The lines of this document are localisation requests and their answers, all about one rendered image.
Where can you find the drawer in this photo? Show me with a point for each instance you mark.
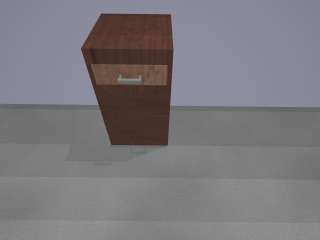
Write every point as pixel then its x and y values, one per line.
pixel 108 74

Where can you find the cabinet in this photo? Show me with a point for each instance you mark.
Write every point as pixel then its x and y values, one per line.
pixel 135 115

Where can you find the handle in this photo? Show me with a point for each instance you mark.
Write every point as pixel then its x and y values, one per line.
pixel 121 80

